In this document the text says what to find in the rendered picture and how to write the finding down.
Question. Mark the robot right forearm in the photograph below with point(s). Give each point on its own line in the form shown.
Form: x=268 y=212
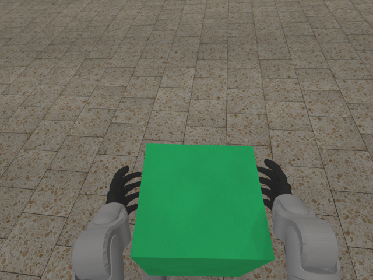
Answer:
x=311 y=245

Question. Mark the left robot hand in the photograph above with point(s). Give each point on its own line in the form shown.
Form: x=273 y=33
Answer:
x=118 y=190

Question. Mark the robot left forearm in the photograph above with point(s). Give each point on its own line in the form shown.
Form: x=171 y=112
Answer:
x=97 y=252

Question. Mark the right robot hand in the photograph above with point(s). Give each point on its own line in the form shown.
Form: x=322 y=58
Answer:
x=278 y=184

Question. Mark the carton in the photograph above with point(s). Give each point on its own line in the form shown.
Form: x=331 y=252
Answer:
x=200 y=212

